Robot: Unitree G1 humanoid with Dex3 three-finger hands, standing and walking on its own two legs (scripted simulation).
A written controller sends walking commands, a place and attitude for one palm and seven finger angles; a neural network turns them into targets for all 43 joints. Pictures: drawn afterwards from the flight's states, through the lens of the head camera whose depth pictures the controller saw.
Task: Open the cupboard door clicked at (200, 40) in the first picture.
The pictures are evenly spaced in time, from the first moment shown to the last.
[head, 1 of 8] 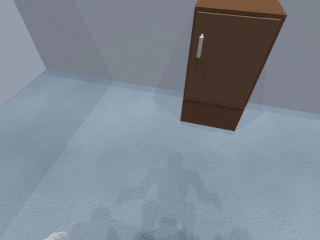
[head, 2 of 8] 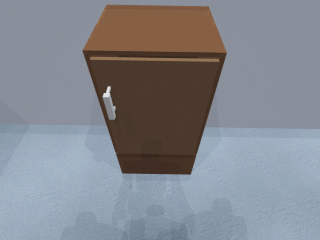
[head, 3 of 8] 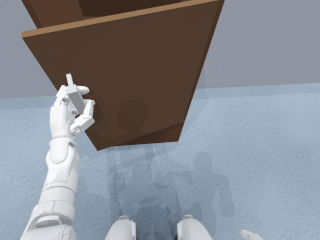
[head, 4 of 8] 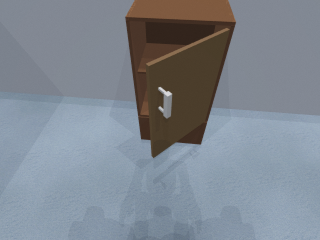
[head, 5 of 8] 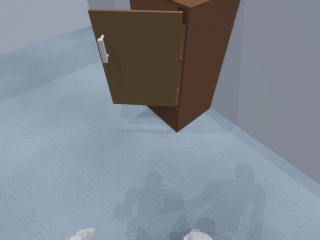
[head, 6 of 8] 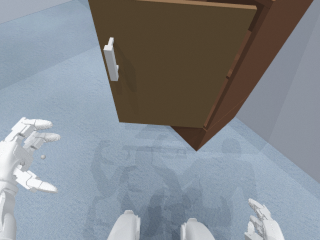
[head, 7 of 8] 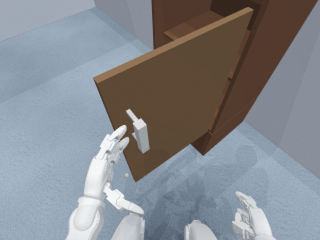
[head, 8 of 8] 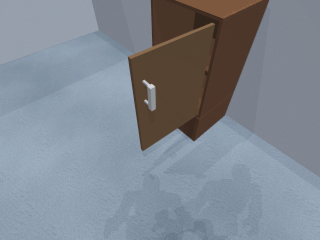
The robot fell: no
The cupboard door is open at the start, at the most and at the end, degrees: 0 87 86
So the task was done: yes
